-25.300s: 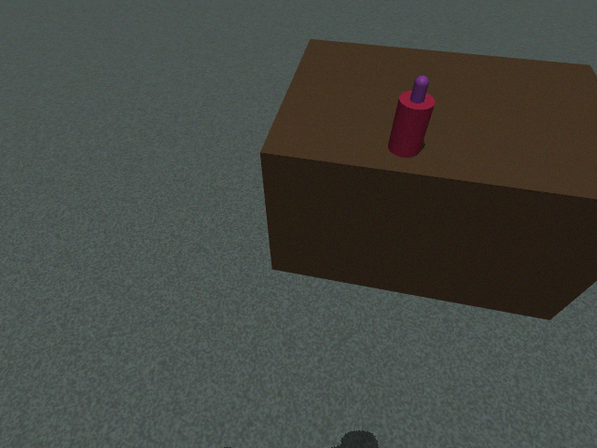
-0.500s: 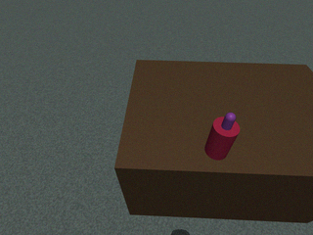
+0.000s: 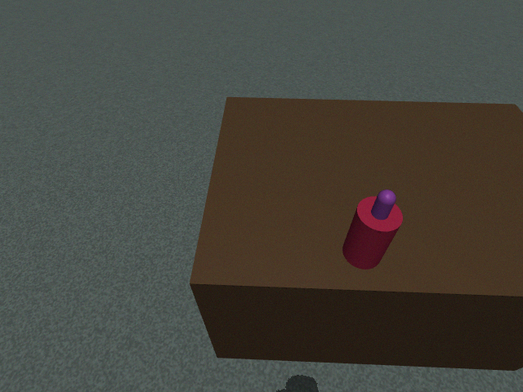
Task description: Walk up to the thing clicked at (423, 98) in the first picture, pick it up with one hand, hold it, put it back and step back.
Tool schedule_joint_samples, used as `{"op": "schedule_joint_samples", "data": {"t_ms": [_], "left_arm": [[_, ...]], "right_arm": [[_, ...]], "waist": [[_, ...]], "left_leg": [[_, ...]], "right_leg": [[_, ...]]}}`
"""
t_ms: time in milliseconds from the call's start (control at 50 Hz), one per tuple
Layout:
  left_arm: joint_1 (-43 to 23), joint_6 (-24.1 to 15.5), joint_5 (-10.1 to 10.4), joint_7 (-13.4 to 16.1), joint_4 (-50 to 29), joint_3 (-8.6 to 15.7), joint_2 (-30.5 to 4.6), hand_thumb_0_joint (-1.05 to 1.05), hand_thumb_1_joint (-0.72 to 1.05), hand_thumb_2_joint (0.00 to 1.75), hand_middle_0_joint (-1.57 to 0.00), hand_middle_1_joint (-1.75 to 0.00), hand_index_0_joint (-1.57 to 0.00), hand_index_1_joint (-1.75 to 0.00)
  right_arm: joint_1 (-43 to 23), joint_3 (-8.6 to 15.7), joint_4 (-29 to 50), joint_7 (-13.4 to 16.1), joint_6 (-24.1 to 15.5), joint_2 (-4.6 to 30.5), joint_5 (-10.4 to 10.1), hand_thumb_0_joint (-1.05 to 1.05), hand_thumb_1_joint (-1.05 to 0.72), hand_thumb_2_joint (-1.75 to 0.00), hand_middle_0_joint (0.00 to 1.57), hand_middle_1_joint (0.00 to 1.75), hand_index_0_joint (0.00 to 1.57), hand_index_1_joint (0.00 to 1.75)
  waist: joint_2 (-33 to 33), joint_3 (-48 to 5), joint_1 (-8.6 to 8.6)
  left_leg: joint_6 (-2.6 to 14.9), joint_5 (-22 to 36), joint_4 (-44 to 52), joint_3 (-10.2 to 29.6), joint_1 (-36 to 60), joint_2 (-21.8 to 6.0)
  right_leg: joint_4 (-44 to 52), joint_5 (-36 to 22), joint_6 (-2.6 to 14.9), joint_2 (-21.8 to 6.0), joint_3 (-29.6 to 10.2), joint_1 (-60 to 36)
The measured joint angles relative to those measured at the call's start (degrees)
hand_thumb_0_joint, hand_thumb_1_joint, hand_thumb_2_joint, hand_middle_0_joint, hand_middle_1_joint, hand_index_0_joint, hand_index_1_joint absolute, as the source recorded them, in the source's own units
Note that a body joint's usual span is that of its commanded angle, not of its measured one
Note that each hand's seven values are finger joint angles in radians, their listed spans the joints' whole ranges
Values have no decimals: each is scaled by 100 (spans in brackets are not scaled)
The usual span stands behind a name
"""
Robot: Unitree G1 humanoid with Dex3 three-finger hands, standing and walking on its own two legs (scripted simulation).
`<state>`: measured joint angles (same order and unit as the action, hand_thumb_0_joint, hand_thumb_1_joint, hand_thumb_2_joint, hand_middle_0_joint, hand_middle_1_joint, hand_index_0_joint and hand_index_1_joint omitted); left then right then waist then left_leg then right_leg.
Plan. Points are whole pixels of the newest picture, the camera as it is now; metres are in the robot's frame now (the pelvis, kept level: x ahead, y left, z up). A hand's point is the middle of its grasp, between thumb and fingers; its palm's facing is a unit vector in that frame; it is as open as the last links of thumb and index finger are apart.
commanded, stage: home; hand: right
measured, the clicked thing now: (373, 226) +0.45 -0.21 -0.08
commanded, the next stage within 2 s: stand in 0.50 s
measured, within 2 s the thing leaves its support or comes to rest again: neither
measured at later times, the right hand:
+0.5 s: hand out of the picture +0.08 -0.25 -0.16, palm faces -0.04 +0.93 -0.36, open 17.3 cm
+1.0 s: hand out of the picture +0.07 -0.25 -0.16, palm faces -0.03 +0.94 -0.35, open 10.2 cm
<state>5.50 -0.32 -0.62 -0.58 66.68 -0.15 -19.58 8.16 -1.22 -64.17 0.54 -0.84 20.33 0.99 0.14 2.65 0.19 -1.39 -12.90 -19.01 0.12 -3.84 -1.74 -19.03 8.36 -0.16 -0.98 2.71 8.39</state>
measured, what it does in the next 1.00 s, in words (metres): stands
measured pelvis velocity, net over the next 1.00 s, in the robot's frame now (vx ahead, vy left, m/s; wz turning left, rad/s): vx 0.01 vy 0.00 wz -0.01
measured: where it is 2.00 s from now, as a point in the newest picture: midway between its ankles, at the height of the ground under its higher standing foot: outside the picture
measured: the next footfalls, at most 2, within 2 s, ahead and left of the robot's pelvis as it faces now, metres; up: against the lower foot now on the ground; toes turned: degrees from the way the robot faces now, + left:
none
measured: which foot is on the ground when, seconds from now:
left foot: down 0.00-1.00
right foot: down 0.00-1.00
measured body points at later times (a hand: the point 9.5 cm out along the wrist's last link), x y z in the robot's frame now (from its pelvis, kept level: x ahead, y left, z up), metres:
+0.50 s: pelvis +0.01 +0.00 +0.00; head +0.02 +0.00 +0.45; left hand +0.09 +0.30 -0.13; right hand +0.08 -0.30 -0.13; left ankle -0.03 +0.13 -0.75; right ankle +0.02 -0.12 -0.75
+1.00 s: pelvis +0.01 +0.00 +0.00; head +0.02 +0.00 +0.45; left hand +0.08 +0.30 -0.13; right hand +0.07 -0.30 -0.14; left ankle -0.03 +0.13 -0.75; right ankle +0.02 -0.12 -0.75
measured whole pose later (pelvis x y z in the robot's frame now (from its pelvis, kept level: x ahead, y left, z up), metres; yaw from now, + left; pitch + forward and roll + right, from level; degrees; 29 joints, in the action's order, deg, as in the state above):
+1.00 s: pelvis +0.01 +0.00 +0.00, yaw +0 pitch -2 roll +0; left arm 6.1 -0.3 -0.4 -0.5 66.1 -0.2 -19.6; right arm 7.9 -0.6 -64.7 0.4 -0.8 20.3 0.9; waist 0.4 2.9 0.1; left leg -1.2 -12.7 -17.3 -0.4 -2.7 -1.5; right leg -18.7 8.7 -0.4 -1.2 2.2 8.0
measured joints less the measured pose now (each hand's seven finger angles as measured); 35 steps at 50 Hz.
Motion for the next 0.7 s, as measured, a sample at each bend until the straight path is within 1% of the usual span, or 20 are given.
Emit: {"op": "schedule_joint_samples", "data": {"t_ms": [340, 620, 700], "left_arm": [[-67, 16, 22, 14, -9, 0, 17, 0, 90, 90, -20, -30, -21, -30], [-47, 4, 20, 11, -45, 15, 10, 0, 90, 90, -20, -30, -21, -30], [-12, 7, 17, 7, -43, 23, 0, 0, 90, 90, -20, -30, -21, -30]], "right_arm": [[-63, 30, -40, 25, -8, 25, -17, 0, 50, -7, 6, 6, 6, 6], [-86, 45, -12, 3, 0, -2, -3, 0, 51, -6, 6, 6, 6, 6], [-58, 55, -22, -2, -2, 1, 1, 0, 47, -11, 9, 10, 9, 10]], "waist": [[18, 31, -16], [21, 0, -6], [16, 5, -1]], "left_leg": [[10, -9, 129, -14, 120, 26], [9, 12, 150, -26, 133, 12], [10, 19, 152, -33, 119, 13]], "right_leg": [[9, 70, -21, -26, -12, -63], [73, 20, -16, -9, -23, -90], [73, 12, -16, -10, -30, -72]]}}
